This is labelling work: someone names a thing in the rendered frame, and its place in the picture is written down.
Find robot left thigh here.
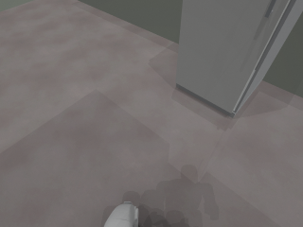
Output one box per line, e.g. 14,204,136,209
104,203,139,227

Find fridge door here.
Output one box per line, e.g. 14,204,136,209
175,0,291,113

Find handle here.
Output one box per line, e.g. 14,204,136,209
264,0,277,18

